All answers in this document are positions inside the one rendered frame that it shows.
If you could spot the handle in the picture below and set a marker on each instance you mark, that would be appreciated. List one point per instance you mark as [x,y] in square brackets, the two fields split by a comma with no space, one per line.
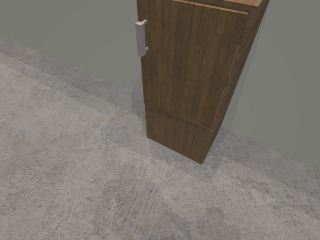
[140,38]

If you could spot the cupboard door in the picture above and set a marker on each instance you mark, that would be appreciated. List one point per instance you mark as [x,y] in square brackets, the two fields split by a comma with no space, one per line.
[191,47]

